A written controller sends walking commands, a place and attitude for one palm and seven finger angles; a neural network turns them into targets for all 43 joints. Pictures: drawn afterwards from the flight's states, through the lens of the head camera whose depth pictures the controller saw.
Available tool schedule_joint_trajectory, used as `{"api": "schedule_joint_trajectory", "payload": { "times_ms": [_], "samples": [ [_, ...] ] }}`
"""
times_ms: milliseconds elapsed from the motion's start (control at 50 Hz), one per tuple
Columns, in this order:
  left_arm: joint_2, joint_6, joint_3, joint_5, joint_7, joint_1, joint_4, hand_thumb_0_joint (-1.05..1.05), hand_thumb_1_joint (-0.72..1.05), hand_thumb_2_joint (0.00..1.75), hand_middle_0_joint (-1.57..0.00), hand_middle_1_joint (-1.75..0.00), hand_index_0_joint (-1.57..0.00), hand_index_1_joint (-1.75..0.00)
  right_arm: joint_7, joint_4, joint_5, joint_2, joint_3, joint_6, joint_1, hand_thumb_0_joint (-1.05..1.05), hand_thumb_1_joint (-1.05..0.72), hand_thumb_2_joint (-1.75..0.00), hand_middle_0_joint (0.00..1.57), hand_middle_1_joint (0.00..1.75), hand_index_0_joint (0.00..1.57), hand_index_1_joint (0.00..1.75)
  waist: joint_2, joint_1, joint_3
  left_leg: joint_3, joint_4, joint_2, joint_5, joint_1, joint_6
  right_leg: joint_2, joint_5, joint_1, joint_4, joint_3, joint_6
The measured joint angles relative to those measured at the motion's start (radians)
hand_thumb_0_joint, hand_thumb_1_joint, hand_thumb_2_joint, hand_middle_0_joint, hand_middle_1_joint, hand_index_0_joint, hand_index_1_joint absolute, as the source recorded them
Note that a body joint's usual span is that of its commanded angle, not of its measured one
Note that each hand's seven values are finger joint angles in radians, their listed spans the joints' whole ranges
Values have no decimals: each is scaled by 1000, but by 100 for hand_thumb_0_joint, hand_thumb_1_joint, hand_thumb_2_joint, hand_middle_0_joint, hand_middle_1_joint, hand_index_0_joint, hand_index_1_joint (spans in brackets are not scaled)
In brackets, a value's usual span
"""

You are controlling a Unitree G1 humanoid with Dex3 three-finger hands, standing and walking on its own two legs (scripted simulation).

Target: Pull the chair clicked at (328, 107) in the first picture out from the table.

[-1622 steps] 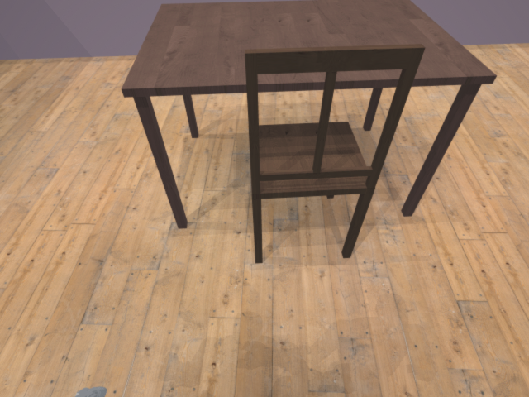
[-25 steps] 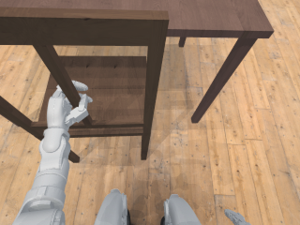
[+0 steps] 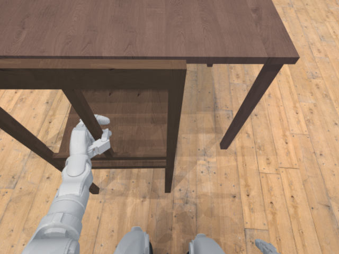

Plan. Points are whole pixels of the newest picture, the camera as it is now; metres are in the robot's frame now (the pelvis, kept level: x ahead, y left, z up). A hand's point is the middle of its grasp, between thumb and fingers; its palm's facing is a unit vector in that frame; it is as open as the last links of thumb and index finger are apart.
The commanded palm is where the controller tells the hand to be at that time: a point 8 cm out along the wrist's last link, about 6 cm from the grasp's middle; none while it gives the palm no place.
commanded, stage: step backward, pulling the chair out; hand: left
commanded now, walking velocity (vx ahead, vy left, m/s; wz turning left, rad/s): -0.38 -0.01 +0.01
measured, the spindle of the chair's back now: (95, 129) +0.41 +0.19 -0.01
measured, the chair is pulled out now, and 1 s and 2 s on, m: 0.04 0.17 0.34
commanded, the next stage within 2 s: none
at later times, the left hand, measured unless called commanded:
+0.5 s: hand (114, 165) +0.32 +0.13 -0.02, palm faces +0.06 -0.98 -0.16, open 5.3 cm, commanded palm +0.31 +0.19 -0.02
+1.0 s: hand (109, 188) +0.27 +0.14 -0.02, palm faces +0.07 -0.98 -0.21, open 5.5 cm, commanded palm +0.26 +0.19 -0.02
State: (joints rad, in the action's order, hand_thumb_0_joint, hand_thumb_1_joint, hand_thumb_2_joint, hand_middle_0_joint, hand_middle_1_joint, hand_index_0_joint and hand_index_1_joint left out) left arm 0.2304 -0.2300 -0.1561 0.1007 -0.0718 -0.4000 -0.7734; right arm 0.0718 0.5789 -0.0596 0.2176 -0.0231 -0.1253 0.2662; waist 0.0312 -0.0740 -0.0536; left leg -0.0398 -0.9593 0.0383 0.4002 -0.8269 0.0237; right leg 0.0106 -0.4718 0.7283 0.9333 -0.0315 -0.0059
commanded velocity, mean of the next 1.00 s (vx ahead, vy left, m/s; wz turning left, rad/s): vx -0.38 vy -0.01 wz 0.06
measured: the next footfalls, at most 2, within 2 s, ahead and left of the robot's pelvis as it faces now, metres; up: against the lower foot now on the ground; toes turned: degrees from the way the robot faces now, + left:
left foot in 1.20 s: -0.10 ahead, +0.16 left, +0.00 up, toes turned -1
right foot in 1.36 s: -0.11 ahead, -0.12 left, +0.00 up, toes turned -2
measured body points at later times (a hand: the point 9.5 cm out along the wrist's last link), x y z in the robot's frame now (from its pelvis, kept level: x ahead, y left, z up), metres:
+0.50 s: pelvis -0.04 -0.01 +0.04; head +0.05 -0.02 +0.48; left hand +0.31 +0.19 -0.01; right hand +0.02 -0.27 -0.09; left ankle +0.03 +0.10 -0.68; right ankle -0.01 -0.12 -0.68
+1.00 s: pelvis -0.09 -0.01 +0.03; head -0.03 -0.02 +0.48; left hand +0.26 +0.19 -0.01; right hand -0.01 -0.27 -0.10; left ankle +0.03 +0.10 -0.67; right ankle -0.01 -0.12 -0.68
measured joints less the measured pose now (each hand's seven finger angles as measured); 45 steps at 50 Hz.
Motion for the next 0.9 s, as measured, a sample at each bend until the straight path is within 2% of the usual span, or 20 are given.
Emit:
{"api": "schedule_joint_trajectory", "payload": {
  "times_ms": [80, 160, 320, 380, 500, 600, 660, 760, 820, 900],
  "samples": [
    [-14, 15, 24, -20, -20, -47, -154, 4, 71, 77, -37, -118, -47, -145, 17, 31, -1, 10, -2, 1, 28, 1, -90, -90, 20, 30, 21, 30, -13, 6, 2, -11, 150, -4, -57, 127, 8, 0, 72, -124, -156, 9, -8],
    [-4, 11, 49, -37, -14, -92, -259, 4, 70, 77, -38, -118, -49, -145, 27, 61, 2, 30, 21, 11, 20, 1, -90, -90, 20, 30, 21, 30, -15, -1, 28, -21, 224, 0, -91, 201, 13, 4, 126, -193, -234, 16, -14],
    [5, -3, 29, -35, -5, -72, -239, 4, 70, 76, -37, -121, -50, -144, 24, 79, 22, 33, 49, 45, -11, 1, -90, -90, 20, 30, 20, 30, -23, -12, 115, -54, 275, 3, -131, 276, 15, 6, 149, -248, -266, 46, -8],
    [-8, -9, 23, -29, -7, -45, -218, 4, 70, 76, -36, -121, -50, -144, 21, 87, 21, 25, 45, 53, -15, 1, -90, -90, 20, 30, 20, 30, -5, -8, 139, -50, 287, 18, -146, 292, 6, 21, 171, -268, -290, 42, 0],
    [-35, -35, 49, -26, -19, -33, -251, 4, 69, 76, -36, -120, -50, -144, 33, 131, 7, 13, 35, 76, -18, 1, -90, -90, 20, 30, 21, 30, 6, 8, 144, -36, 324, 24, -190, 308, -11, 28, 209, -284, -321, 28, 13],
    [-60, -47, 70, -28, -32, -48, -309, 4, 69, 77, -36, -120, -50, -144, 44, 177, -1, 38, 43, 110, -30, 1, -90, -90, 20, 30, 21, 30, 12, 6, 144, -27, 344, 8, -202, 321, -14, 14, 228, -299, -335, 20, 8],
    [-72, -51, 89, -32, -38, -51, -329, 5, 69, 77, -35, -120, -50, -144, 50, 195, -2, 58, 48, 132, -29, 1, -90, -90, 20, 30, 21, 30, 13, 8, 141, -30, 365, 0, -239, 332, -1, 7, 240, -306, -344, 21, 0],
    [-61, -47, 118, -41, -32, -52, -328, 4, 68, 77, -35, -121, -50, -144, 58, 196, 3, 58, 46, 160, -21, 1, -90, -90, 20, 30, 21, 30, -12, 26, 134, -50, 367, -7, -245, 330, 20, -5, 204, -282, -305, 33, -5],
    [-44, -34, 116, -44, -27, -61, -317, 4, 67, 78, -36, -122, -50, -144, 59, 189, 15, 41, 39, 172, -29, 1, -90, -90, 20, 30, 21, 30, -21, 33, 149, -55, 351, -1, -247, 326, 20, -6, 157, -267, -265, 29, 0],
    [-25, -16, 93, -43, -25, -75, -310, 4, 66, 81, -37, -122, -50, -144, 51, 181, 25, 13, 26, 183, -47, 1, -90, -90, 20, 30, 21, 30, -13, 36, 182, -48, 317, 20, -244, 322, 9, 0, 209, -274, -264, 6, 5]
  ]
}}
